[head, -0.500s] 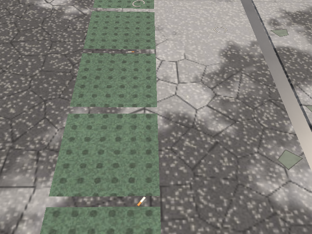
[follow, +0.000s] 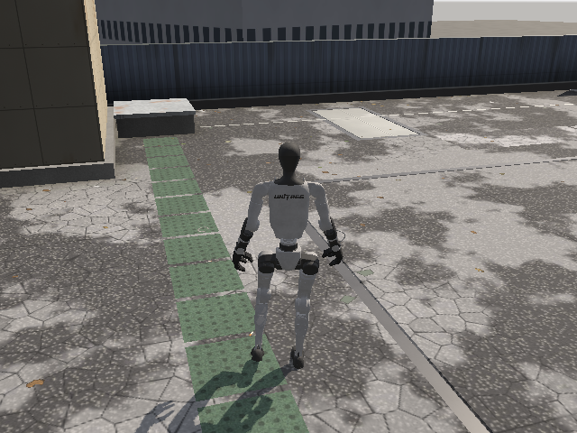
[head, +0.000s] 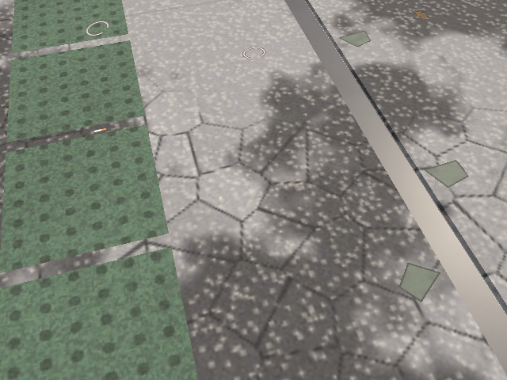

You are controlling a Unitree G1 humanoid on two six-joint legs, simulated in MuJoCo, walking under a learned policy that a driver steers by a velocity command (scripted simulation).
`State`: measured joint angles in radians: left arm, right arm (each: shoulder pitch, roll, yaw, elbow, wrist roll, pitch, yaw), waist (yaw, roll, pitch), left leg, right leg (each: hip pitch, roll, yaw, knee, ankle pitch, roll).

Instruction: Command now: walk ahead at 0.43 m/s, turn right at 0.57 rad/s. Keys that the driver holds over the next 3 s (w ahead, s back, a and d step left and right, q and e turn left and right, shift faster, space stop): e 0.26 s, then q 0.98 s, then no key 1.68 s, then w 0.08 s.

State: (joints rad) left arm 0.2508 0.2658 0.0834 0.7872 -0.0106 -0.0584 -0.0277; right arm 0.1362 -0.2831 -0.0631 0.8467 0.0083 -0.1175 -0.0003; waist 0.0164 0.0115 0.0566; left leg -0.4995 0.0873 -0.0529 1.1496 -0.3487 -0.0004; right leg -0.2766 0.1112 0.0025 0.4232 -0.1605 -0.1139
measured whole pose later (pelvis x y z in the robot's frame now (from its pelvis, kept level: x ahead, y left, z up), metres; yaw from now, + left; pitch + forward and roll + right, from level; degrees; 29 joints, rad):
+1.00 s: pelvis +0.21 +0.06 -0.01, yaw +6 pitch +2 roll +0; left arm 0.18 0.30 0.08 0.74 -0.01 0.00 0.04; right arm 0.13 -0.31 -0.08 0.67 0.02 0.05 0.03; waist 0.02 -0.02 0.04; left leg -0.32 -0.01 0.04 0.57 -0.27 0.01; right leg -0.25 -0.12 -0.11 0.63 -0.37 0.05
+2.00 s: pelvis +0.22 +0.07 -0.01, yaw +21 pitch -1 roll +0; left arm 0.20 0.26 0.04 0.79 0.01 -0.01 0.02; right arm 0.22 -0.22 -0.02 0.77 -0.01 0.01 -0.01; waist 0.01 0.00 0.03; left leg -0.20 -0.02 -0.06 0.55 -0.32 0.00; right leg -0.23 -0.03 0.03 0.52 -0.27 0.05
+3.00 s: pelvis +0.22 +0.07 +0.00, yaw +20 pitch -2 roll +0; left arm 0.27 0.20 0.03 1.10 -0.01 0.01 0.05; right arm 0.29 -0.20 -0.02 1.04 0.01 0.00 -0.04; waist 0.00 0.00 0.03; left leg -0.18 -0.02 -0.05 0.53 -0.33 0.01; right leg -0.23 -0.03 0.05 0.55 -0.32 0.03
